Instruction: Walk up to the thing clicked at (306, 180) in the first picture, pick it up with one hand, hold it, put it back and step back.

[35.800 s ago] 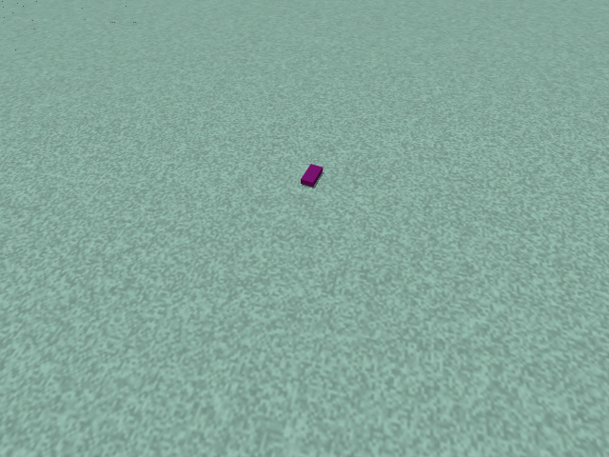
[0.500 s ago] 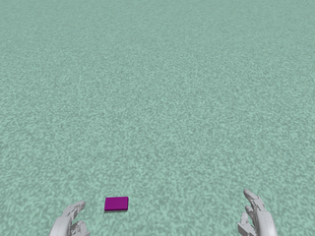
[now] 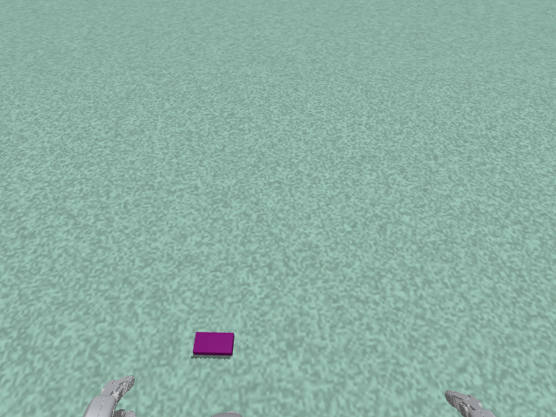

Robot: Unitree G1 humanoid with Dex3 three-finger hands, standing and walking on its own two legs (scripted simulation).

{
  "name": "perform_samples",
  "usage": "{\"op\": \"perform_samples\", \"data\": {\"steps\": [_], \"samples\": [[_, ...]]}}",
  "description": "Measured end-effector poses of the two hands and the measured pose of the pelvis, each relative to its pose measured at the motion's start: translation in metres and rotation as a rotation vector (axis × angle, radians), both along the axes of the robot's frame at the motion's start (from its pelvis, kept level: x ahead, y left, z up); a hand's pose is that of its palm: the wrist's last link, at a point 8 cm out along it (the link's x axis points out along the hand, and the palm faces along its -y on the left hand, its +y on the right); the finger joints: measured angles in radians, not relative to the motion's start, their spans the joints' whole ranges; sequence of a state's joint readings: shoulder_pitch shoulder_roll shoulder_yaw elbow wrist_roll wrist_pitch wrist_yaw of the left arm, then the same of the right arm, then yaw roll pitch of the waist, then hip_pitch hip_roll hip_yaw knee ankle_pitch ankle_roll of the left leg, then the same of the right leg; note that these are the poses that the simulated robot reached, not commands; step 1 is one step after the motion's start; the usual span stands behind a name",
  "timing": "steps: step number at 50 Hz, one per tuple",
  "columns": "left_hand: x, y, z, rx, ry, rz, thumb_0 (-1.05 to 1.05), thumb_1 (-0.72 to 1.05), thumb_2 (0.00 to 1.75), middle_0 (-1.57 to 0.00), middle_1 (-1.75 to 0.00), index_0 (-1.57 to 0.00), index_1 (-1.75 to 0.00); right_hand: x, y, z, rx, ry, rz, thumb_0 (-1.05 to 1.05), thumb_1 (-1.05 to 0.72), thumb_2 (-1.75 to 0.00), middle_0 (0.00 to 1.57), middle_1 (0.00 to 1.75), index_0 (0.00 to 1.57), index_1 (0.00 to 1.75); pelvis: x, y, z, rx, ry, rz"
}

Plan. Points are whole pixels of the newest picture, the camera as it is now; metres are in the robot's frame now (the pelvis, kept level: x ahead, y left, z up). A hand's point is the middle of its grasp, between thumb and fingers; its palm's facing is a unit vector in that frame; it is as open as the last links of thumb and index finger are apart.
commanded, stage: stand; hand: left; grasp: from above
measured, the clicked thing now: (214, 343) +0.45 +0.24 -0.72
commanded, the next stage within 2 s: none
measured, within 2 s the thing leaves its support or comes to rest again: neither
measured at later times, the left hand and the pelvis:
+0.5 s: hand out of the picture +0.04 +0.25 -0.13, palm faces +0.04 -0.94 -0.34, open 7.4 cm; pelvis +0.00 +0.01 +0.04, yaw +1 degrees
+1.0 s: hand out of the picture +0.05 +0.24 -0.12, palm faces +0.02 -0.94 -0.34, open 7.3 cm; pelvis +0.00 -0.01 +0.04, yaw +0 degrees
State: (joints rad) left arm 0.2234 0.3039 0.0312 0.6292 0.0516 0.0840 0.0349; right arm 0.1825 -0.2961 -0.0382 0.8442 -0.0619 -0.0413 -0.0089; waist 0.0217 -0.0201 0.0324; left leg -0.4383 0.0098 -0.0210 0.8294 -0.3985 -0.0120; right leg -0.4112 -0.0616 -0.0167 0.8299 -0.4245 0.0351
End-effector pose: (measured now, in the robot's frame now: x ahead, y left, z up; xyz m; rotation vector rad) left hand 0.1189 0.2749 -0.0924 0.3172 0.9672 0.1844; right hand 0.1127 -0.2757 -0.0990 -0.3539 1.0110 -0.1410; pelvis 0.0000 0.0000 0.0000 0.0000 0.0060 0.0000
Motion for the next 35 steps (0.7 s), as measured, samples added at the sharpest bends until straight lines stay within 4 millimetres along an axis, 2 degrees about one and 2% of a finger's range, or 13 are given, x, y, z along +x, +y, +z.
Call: {"op": "perform_samples", "data": {"steps": [8, 15, 24, 35], "samples": [[-0.054, 0.013, -0.010, -0.013, 0.199, 0.087, 0.01, 0.90, 0.90, -0.20, -0.30, -0.21, -0.30, -0.029, -0.004, 0.005, -0.008, 0.132, -0.068, 0.01, -0.91, -0.89, 0.20, 0.30, 0.20, 0.30, 0.008, 0.004, 0.017, -0.011, -0.033, 0.004], [-0.082, 0.012, -0.006, -0.024, 0.294, 0.128, 0.01, 0.90, 0.90, -0.20, -0.30, -0.21, -0.30, -0.037, 0.006, 0.006, 0.018, 0.184, -0.085, 0.01, -0.91, -0.89, 0.20, 0.30, 0.20, 0.30, 0.009, 0.006, 0.029, -0.011, -0.061, 0.008], [-0.088, 0.014, 0.002, -0.017, 0.308, 0.137, 0.00, 0.90, 0.90, -0.20, -0.30, -0.21, -0.30, -0.037, 0.011, 0.009, 0.041, 0.185, -0.088, 0.01, -0.91, -0.89, 0.20, 0.30, 0.20, 0.30, 0.005, 0.006, 0.038, -0.007, -0.087, 0.011], [-0.084, 0.017, 0.009, -0.002, 0.294, 0.132, 0.00, 0.90, 0.90, -0.20, -0.30, -0.21, -0.30, -0.043, -0.003, 0.013, 0.032, 0.194, -0.103, 0.01, -0.91, -0.89, 0.20, 0.30, 0.20, 0.30, 0.000, 0.001, 0.041, -0.004, -0.091, 0.012]]}}
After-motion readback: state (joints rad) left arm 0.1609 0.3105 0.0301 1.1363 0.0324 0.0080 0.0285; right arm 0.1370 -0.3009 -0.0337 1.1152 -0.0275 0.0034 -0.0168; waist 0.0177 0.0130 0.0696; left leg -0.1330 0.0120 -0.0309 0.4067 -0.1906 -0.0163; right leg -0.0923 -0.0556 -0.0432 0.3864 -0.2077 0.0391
